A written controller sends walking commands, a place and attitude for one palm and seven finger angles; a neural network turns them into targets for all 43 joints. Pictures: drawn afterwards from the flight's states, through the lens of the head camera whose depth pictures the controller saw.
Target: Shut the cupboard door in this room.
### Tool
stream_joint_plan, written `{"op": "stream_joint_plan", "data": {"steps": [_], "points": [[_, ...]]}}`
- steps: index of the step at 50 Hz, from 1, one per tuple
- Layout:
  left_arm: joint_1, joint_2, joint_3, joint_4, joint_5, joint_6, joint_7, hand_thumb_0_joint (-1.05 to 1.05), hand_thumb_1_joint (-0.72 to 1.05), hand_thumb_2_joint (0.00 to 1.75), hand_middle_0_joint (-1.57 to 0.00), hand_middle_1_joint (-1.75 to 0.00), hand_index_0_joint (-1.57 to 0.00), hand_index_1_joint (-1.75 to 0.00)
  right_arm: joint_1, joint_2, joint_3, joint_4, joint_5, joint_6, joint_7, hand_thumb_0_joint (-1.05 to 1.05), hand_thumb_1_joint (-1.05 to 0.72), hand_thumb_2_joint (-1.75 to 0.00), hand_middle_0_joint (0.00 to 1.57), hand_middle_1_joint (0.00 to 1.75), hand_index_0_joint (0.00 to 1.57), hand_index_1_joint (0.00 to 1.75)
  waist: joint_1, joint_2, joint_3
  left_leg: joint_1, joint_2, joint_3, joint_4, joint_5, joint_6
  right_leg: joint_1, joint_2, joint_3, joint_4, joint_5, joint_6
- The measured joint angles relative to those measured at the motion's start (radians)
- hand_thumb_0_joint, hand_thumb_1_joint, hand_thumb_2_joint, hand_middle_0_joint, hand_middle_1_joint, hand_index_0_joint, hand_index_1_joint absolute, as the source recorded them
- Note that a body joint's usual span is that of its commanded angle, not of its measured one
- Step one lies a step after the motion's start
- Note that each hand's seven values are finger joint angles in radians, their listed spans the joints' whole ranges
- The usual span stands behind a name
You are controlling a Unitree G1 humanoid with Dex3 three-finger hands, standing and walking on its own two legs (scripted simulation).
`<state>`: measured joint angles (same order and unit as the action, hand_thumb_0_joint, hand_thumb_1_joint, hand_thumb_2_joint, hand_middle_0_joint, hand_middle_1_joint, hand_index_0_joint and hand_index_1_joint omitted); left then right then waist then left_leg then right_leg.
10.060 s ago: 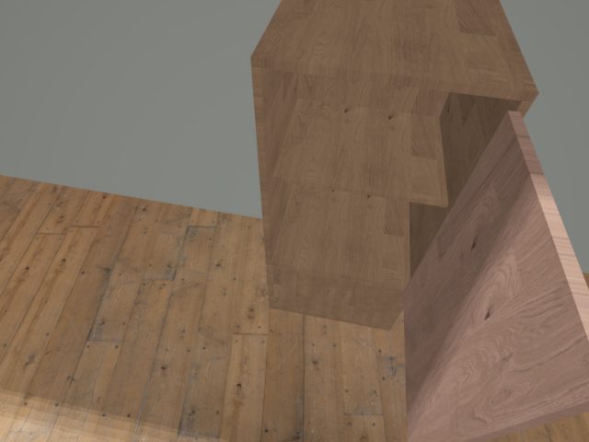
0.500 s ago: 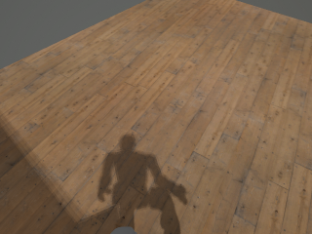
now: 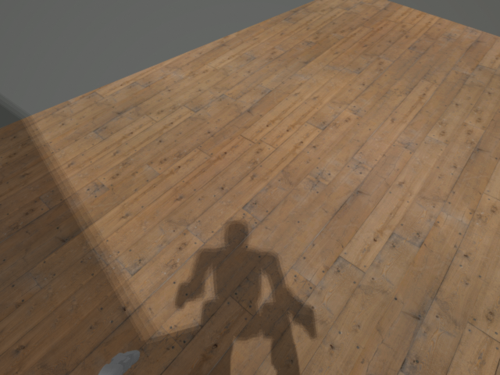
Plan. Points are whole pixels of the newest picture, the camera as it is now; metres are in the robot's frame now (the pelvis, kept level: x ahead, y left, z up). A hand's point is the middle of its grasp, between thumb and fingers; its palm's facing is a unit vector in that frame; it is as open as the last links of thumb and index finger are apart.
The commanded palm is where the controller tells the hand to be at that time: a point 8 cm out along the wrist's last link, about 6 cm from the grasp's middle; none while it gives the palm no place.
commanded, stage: turn or walk to find it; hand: left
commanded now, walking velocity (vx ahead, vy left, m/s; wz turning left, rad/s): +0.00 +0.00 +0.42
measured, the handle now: out of the picture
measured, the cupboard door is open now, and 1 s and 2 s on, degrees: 65 61 43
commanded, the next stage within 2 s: none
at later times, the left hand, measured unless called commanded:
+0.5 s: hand out of the picture -0.04 +0.25 -0.17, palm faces +0.26 -0.93 -0.25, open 7.4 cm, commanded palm none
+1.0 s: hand out of the picture -0.03 +0.19 -0.14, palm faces +0.42 -0.87 -0.25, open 7.4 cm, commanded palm none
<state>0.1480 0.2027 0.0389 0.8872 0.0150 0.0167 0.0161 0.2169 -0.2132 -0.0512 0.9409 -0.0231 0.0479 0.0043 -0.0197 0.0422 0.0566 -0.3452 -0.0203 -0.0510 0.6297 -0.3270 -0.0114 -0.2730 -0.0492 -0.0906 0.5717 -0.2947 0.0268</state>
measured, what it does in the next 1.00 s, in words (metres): steps on the spot, turning left: left foot, then right foot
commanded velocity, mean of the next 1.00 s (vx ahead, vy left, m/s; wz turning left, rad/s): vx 0.00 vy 0.00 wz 0.42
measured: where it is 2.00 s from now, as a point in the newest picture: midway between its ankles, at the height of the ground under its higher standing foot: outside the picture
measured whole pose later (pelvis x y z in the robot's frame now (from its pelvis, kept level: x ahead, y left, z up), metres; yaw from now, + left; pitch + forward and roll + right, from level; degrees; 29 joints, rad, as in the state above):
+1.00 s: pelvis -0.03 -0.01 +0.01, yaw +26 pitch +0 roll +2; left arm 0.18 0.17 0.03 0.91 0.02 0.01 0.02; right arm 0.22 -0.25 -0.07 0.97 -0.02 0.08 0.02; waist -0.02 0.02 0.07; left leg -0.43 0.03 0.02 1.00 -0.43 -0.07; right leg -0.21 -0.11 -0.20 0.52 -0.30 -0.01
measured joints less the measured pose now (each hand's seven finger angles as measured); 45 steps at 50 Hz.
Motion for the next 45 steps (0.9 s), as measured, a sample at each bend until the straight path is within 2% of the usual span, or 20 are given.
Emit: {"op": "stream_joint_plan", "data": {"steps": [2, 4, 7, 10, 14, 17, 18, 20, 23, 25, 28, 32, 35, 37, 38, 40, 41, 43, 45], "points": [[0.009, -0.016, -0.008, -0.005, 0.002, -0.006, 0.001, 0.00, 0.90, 0.90, -0.20, -0.30, -0.20, -0.30, 0.003, -0.010, -0.009, 0.007, -0.001, 0.016, 0.001, 0.01, -0.91, -0.90, 0.20, 0.30, 0.20, 0.30, -0.003, 0.006, -0.001, -0.062, -0.010, 0.002, 0.191, -0.118, -0.009, 0.005, -0.011, -0.023, 0.014, -0.021, -0.031], [0.021, -0.029, -0.011, -0.005, 0.003, -0.004, 0.004, 0.00, 0.90, 0.90, -0.20, -0.30, -0.20, -0.30, 0.002, -0.020, -0.016, 0.014, -0.002, 0.025, 0.005, 0.01, -0.91, -0.90, 0.20, 0.30, 0.20, 0.29, -0.003, 0.006, 0.002, -0.113, -0.005, 0.019, 0.372, -0.129, -0.018, 0.024, -0.022, -0.041, -0.006, -0.020, -0.039], [0.035, -0.038, -0.015, 0.004, 0.007, -0.002, 0.005, 0.00, 0.90, 0.90, -0.20, -0.30, -0.20, -0.30, 0.003, -0.028, -0.020, 0.019, -0.002, 0.027, 0.011, 0.01, -0.91, -0.90, 0.20, 0.30, 0.20, 0.29, -0.008, -0.004, 0.009, -0.129, 0.022, 0.047, 0.462, -0.107, -0.039, 0.051, -0.040, -0.070, -0.036, -0.005, -0.036], [0.047, -0.035, -0.015, 0.014, 0.011, -0.004, 0.003, 0.00, 0.90, 0.90, -0.21, -0.30, -0.20, -0.30, -0.001, -0.028, -0.018, 0.024, 0.002, 0.028, 0.013, 0.01, -0.91, -0.90, 0.20, 0.30, 0.20, 0.29, -0.002, -0.028, 0.018, -0.092, 0.046, 0.074, 0.382, -0.118, -0.051, 0.061, -0.062, -0.096, -0.047, 0.000, -0.031], [0.065, -0.015, -0.008, 0.027, 0.014, -0.004, 0.000, 0.00, 0.90, 0.90, -0.21, -0.30, -0.20, -0.30, -0.021, -0.026, -0.009, 0.023, 0.007, 0.023, 0.013, 0.01, -0.91, -0.90, 0.20, 0.30, 0.20, 0.29, 0.019, -0.058, 0.031, -0.015, 0.057, 0.103, 0.194, -0.128, -0.049, 0.048, -0.090, -0.126, -0.022, -0.008, -0.017], [0.085, 0.007, 0.002, 0.040, 0.008, 0.007, -0.001, 0.00, 0.90, 0.90, -0.21, -0.30, -0.20, -0.30, -0.030, -0.027, -0.003, 0.005, 0.007, 0.005, 0.013, 0.01, -0.91, -0.90, 0.20, 0.30, 0.20, 0.29, 0.023, -0.069, 0.028, 0.069, 0.058, 0.128, -0.016, -0.002, -0.037, 0.017, -0.112, -0.153, 0.046, -0.039, 0.006], [0.090, 0.019, 0.008, 0.044, 0.004, 0.014, -0.001, 0.00, 0.90, 0.90, -0.21, -0.30, -0.20, -0.30, -0.035, -0.024, -0.004, 0.001, 0.004, -0.004, 0.013, 0.01, -0.91, -0.90, 0.20, 0.30, 0.20, 0.29, 0.024, -0.080, 0.027, 0.069, 0.049, 0.130, -0.032, 0.018, -0.003, -0.009, -0.125, -0.142, 0.095, -0.057, 0.015], [0.093, 0.042, 0.019, 0.057, 0.002, 0.038, 0.003, 0.00, 0.90, 0.90, -0.21, -0.30, -0.20, -0.30, -0.048, -0.010, 0.001, -0.010, 0.001, -0.014, 0.009, 0.01, -0.91, -0.90, 0.20, 0.30, 0.20, 0.29, 0.035, -0.101, 0.031, 0.053, 0.038, 0.136, -0.004, 0.002, 0.031, -0.079, -0.116, -0.070, 0.248, -0.182, 0.031], [0.085, 0.058, 0.028, 0.081, 0.003, 0.059, 0.001, 0.00, 0.90, 0.90, -0.20, -0.30, -0.20, -0.30, -0.049, 0.005, 0.010, -0.021, -0.003, -0.025, -0.004, 0.01, -0.91, -0.90, 0.20, 0.30, 0.20, 0.29, 0.032, -0.093, 0.026, 0.059, 0.035, 0.118, -0.041, 0.018, 0.038, -0.163, -0.079, -0.003, 0.443, -0.181, 0.039], [0.080, 0.062, 0.031, 0.082, 0.003, 0.056, -0.003, 0.01, 0.90, 0.90, -0.20, -0.30, -0.20, -0.30, -0.046, 0.011, 0.017, -0.020, -0.003, -0.026, -0.008, 0.01, -0.91, -0.90, 0.20, 0.30, 0.20, 0.29, 0.033, -0.082, 0.020, 0.070, 0.032, 0.104, -0.084, 0.047, 0.038, -0.188, -0.066, 0.015, 0.488, -0.145, 0.045], [0.071, 0.058, 0.028, 0.071, 0.001, 0.050, -0.004, 0.01, 0.91, 0.90, -0.20, -0.30, -0.20, -0.30, -0.041, 0.018, 0.023, -0.017, -0.003, -0.026, -0.009, 0.00, -0.91, -0.90, 0.20, 0.30, 0.20, 0.29, 0.033, -0.064, 0.012, 0.078, 0.026, 0.081, -0.131, 0.080, 0.040, -0.186, -0.051, 0.028, 0.456, -0.129, 0.052], [0.048, 0.042, 0.022, 0.051, -0.002, 0.045, -0.003, 0.01, 0.91, 0.90, -0.20, -0.30, -0.20, -0.30, -0.032, 0.024, 0.022, -0.015, -0.006, -0.021, -0.006, 0.00, -0.91, -0.90, 0.20, 0.30, 0.21, 0.30, 0.022, -0.042, 0.005, 0.069, 0.017, 0.049, -0.148, 0.101, 0.032, -0.145, -0.032, 0.035, 0.337, -0.147, 0.055], [0.029, 0.024, 0.013, 0.034, -0.006, 0.034, -0.003, 0.00, 0.91, 0.90, -0.20, -0.30, -0.20, -0.30, -0.024, 0.021, 0.017, -0.012, -0.008, -0.013, -0.004, 0.00, -0.91, -0.90, 0.21, 0.30, 0.21, 0.30, 0.010, -0.025, 0.002, 0.049, 0.010, 0.024, -0.128, 0.101, 0.019, -0.084, -0.012, 0.030, 0.191, -0.129, 0.050], [0.027, 0.015, 0.006, 0.019, -0.007, 0.019, -0.004, 0.00, 0.91, 0.90, -0.20, -0.30, -0.20, -0.30, -0.013, 0.017, 0.011, -0.010, -0.005, -0.007, -0.002, 0.01, -0.91, -0.90, 0.21, 0.30, 0.21, 0.30, 0.007, -0.022, -0.006, 0.024, -0.001, 0.009, -0.091, 0.089, 0.005, -0.016, -0.005, 0.020, 0.030, -0.037, 0.045], [0.026, 0.006, 0.004, 0.015, -0.004, 0.008, -0.002, 0.00, 0.90, 0.90, -0.20, -0.30, -0.20, -0.30, -0.009, 0.011, 0.007, -0.008, -0.001, -0.004, 0.000, 0.01, -0.91, -0.90, 0.21, 0.30, 0.21, 0.30, 0.010, -0.012, -0.009, 0.005, 0.000, 0.002, -0.057, 0.074, 0.000, -0.001, 0.000, 0.010, -0.004, -0.034, 0.013], [0.022, -0.009, -0.012, 0.014, 0.002, 0.000, -0.003, 0.00, 0.90, 0.90, -0.20, -0.30, -0.20, -0.30, -0.011, -0.004, -0.005, 0.000, 0.000, 0.010, 0.001, 0.01, -0.91, -0.90, 0.21, 0.30, 0.21, 0.30, 0.004, 0.012, -0.003, -0.052, -0.005, -0.011, 0.104, -0.072, -0.006, -0.003, 0.002, -0.016, 0.018, -0.037, -0.032], [0.025, -0.016, -0.014, 0.011, 0.002, -0.003, -0.002, 0.00, 0.90, 0.90, -0.20, -0.30, -0.20, -0.30, -0.011, -0.010, -0.010, 0.004, -0.002, 0.017, 0.002, 0.01, -0.91, -0.90, 0.20, 0.30, 0.21, 0.30, 0.002, 0.014, -0.001, -0.084, -0.010, -0.007, 0.210, -0.110, -0.010, 0.003, -0.003, -0.026, 0.017, -0.036, -0.042], [0.030, -0.027, -0.016, 0.010, 0.001, -0.003, 0.001, 0.00, 0.90, 0.90, -0.20, -0.30, -0.20, -0.30, -0.012, -0.023, -0.017, 0.014, -0.003, 0.024, 0.006, 0.01, -0.91, -0.90, 0.20, 0.30, 0.20, 0.30, -0.002, 0.016, 0.004, -0.134, -0.004, 0.008, 0.391, -0.106, -0.020, 0.026, -0.011, -0.046, -0.007, -0.024, -0.048], [0.032, -0.032, -0.017, 0.014, 0.003, -0.001, 0.003, 0.00, 0.90, 0.90, -0.20, -0.30, -0.20, -0.30, -0.009, -0.030, -0.021, 0.020, -0.003, 0.026, 0.010, 0.01, -0.91, -0.90, 0.20, 0.30, 0.20, 0.29, -0.008, 0.010, 0.008, -0.152, 0.014, 0.026, 0.480, -0.081, -0.034, 0.046, -0.021, -0.065, -0.032, -0.012, -0.046]]}}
